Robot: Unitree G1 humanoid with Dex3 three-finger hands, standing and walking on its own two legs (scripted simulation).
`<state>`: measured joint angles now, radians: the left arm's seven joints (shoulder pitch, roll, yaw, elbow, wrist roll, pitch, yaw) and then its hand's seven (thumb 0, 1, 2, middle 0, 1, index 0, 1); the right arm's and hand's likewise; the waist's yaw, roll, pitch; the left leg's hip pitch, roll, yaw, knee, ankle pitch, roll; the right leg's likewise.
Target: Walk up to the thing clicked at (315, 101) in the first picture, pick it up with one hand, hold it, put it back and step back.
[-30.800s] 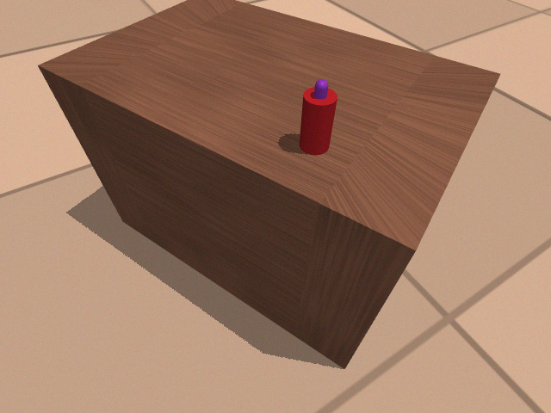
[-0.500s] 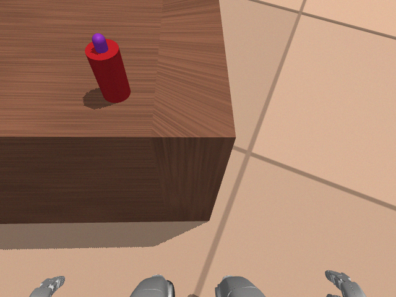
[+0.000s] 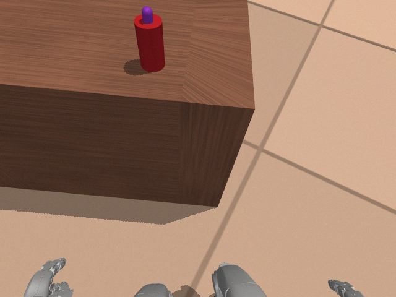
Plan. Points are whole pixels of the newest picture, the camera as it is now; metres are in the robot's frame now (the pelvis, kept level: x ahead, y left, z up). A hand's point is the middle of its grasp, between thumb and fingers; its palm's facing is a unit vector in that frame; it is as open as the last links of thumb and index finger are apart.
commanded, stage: step back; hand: left
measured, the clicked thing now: (150, 38) +0.70 +0.13 +0.07
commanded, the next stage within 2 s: none
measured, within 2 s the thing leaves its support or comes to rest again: neither
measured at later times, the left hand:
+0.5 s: hand out of the picture -0.05 +0.24 -0.13, palm faces -0.05 -0.91 -0.41, open 7.4 cm
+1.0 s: hand out of the picture -0.23 +0.24 -0.16, palm faces -0.09 -0.92 -0.39, open 7.4 cm
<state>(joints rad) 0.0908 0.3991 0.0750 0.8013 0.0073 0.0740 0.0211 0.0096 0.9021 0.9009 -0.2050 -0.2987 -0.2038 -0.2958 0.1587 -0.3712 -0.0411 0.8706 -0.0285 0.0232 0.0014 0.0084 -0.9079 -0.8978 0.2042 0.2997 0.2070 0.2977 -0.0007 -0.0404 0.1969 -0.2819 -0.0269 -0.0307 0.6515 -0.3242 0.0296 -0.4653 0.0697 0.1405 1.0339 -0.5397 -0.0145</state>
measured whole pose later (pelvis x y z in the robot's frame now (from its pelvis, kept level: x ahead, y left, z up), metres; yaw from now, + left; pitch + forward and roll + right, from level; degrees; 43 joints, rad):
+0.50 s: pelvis -0.15 -0.02 +0.00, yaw -3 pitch -2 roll +1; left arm 0.20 0.36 0.07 0.83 0.04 0.05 0.00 0.01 0.90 0.90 -0.21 -0.30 -0.21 -0.30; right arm 0.18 -0.42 -0.06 0.86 0.00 0.05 -0.02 0.01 -0.91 -0.90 0.20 0.30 0.21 0.30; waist 0.03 0.02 0.14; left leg -0.46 -0.10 -0.10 1.08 -0.50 -0.01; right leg -0.31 -0.03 0.03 0.64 -0.30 0.00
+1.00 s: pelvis -0.33 -0.03 -0.01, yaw -7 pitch -2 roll -1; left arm 0.19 0.40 0.08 0.87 0.02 0.06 -0.01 0.01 0.90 0.90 -0.20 -0.30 -0.20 -0.30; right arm 0.08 -0.41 -0.05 0.81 -0.03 0.04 -0.01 0.01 -0.90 -0.90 0.21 0.30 0.21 0.30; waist 0.03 0.00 0.16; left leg -0.46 0.08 0.03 0.63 -0.13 -0.01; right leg -0.21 0.01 0.05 0.68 -0.43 0.00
